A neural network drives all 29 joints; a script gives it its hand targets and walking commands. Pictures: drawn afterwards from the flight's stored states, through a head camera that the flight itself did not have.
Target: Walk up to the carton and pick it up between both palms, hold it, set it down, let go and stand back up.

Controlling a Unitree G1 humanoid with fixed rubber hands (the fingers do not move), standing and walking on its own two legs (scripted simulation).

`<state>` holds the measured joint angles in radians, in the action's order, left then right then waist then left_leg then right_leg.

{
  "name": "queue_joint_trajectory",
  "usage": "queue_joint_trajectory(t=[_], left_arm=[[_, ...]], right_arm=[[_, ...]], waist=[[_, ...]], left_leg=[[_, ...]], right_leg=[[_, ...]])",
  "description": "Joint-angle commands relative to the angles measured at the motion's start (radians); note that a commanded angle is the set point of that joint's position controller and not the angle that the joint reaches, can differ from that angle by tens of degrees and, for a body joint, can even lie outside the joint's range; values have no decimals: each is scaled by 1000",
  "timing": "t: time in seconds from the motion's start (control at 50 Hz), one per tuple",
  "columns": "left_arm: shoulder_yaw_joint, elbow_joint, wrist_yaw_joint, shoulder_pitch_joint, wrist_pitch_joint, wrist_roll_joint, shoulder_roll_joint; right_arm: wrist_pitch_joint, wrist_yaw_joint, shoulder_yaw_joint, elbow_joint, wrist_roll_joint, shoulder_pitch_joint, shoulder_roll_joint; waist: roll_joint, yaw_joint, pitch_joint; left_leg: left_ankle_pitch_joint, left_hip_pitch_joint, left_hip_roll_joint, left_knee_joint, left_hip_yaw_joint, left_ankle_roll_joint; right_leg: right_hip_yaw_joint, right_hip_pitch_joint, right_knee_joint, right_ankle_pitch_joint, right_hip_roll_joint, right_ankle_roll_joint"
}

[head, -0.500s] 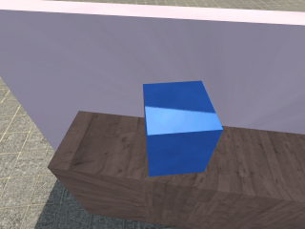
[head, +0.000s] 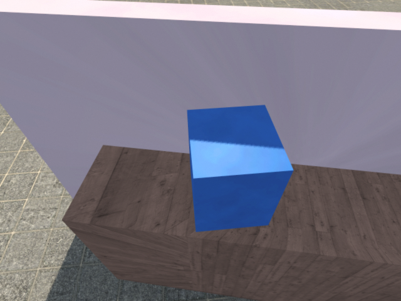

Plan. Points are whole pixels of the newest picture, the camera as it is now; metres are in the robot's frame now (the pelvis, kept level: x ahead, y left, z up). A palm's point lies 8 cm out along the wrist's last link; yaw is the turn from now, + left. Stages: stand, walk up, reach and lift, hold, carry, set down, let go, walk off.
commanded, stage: stand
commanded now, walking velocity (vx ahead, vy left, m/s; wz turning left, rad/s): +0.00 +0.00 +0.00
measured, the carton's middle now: (229, 170) +0.44 -0.04 -0.04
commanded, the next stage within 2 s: none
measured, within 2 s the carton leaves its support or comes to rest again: neither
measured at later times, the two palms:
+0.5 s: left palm out of the picture +0.06 +0.30 -0.11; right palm out of the picture +0.06 -0.26 -0.13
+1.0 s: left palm out of the picture +0.05 +0.30 -0.11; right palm out of the picture +0.05 -0.27 -0.13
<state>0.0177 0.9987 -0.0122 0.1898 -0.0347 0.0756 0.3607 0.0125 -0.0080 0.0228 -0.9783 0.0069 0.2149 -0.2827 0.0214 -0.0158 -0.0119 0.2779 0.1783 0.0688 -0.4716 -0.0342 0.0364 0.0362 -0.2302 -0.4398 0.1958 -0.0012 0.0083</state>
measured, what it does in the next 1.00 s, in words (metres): stands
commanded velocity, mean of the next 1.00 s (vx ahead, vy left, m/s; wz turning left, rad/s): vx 0.00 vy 0.00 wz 0.00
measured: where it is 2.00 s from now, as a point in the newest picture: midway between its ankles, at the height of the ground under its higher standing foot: outside the picture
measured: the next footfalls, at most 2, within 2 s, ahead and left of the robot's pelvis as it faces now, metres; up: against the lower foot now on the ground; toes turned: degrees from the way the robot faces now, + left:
none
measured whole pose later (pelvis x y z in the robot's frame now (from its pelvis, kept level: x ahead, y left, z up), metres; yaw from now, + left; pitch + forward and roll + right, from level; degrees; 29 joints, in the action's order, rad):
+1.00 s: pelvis -0.01 +0.00 +0.00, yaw +0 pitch -1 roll +0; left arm 0.02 1.03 -0.01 0.19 -0.04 0.08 0.36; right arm 0.01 -0.01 0.02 -1.02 0.01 0.21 -0.29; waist 0.03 -0.01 -0.01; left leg 0.25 0.18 0.07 -0.44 -0.03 0.04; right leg 0.04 -0.23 -0.42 0.17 0.00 0.01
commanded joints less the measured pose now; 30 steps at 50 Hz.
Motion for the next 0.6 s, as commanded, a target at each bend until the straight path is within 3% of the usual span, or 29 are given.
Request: queue_joint_trajectory(t=[0.0,0.02,0.1,0.14,0.2,0.24,0.26,0.28,0.32,0.46,0.48,0.5,0.58], left_arm=[[-62,16,13,-60,-18,-86,206],[-58,8,13,-63,-18,-79,192],[-62,8,13,-58,-20,-86,199],[-67,13,15,-73,-18,-83,206],[-59,17,14,-55,-16,-85,194],[-60,14,13,-52,-19,-87,200],[-62,14,14,-67,-20,-84,201],[-62,8,14,-84,-20,-86,196],[-59,17,16,-65,-15,-87,188],[-61,22,16,-55,-19,-85,193],[-58,19,15,-47,-18,-85,197],[-64,25,16,-67,-18,-87,207],[-63,26,14,-61,-17,-85,201]], right_arm=[[25,-7,-70,27,7,-52,-258],[22,-4,-70,31,4,-58,-255],[21,-5,-67,25,2,-63,-253],[22,-5,-65,20,6,-65,-246],[23,-2,-69,18,4,-65,-261],[20,-4,-69,17,7,-52,-256],[20,-4,-68,19,7,-53,-254],[19,-4,-69,21,8,-64,-258],[22,-5,-71,14,9,-59,-258],[20,-2,-71,8,1,-65,-257],[21,-4,-72,7,1,-63,-259],[23,-5,-61,6,-1,-51,-241],[20,-6,-66,-3,5,-55,-255]], waist=[[17,15,33],[1,24,38],[39,12,53],[11,20,35],[36,14,5],[22,16,20],[-18,25,17],[18,20,15],[26,18,35],[16,15,34],[37,9,36],[9,17,34],[27,19,24]], left_leg=[[-155,-24,74,120,78,-62],[-150,-25,73,116,83,-59],[-157,-27,70,108,70,-57],[-138,-25,71,124,73,-57],[-112,-7,70,123,74,-60],[-89,-6,65,124,73,-60],[-105,-15,70,122,72,-57],[-117,-12,71,125,74,-57],[-128,-13,74,129,77,-60],[-127,-36,74,134,71,-48],[-130,-18,74,133,72,-56],[-130,-29,77,136,73,-59],[-91,-9,72,144,73,-58]], right_leg=[[-138,89,86,-183,-119,29],[-122,82,71,-181,-113,29],[-136,91,80,-186,-122,33],[-132,82,79,-173,-119,29],[-137,61,100,-137,-119,33],[-143,75,102,-126,-122,27],[-146,61,102,-100,-120,27],[-136,53,96,-125,-116,27],[-133,89,91,-169,-122,31],[-133,69,103,-142,-114,25],[-129,88,99,-165,-120,25],[-147,74,108,-130,-124,27],[-144,81,104,-95,-121,32]])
